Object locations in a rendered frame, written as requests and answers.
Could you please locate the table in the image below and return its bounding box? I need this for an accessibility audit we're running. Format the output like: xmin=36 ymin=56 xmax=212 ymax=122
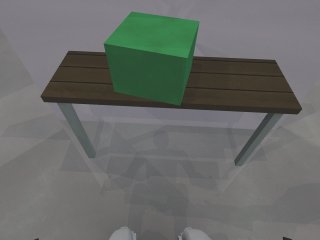
xmin=40 ymin=51 xmax=302 ymax=166

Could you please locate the robot left thigh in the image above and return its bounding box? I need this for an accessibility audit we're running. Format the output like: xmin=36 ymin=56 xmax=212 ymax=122
xmin=109 ymin=228 xmax=137 ymax=240

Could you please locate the robot thigh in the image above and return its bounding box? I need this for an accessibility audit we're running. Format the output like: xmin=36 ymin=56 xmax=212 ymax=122
xmin=177 ymin=229 xmax=211 ymax=240
xmin=109 ymin=228 xmax=137 ymax=240

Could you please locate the carton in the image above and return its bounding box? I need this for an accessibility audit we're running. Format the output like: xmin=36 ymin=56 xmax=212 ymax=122
xmin=103 ymin=11 xmax=200 ymax=106

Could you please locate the robot right thigh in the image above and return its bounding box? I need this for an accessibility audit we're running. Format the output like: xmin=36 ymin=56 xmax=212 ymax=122
xmin=177 ymin=229 xmax=211 ymax=240

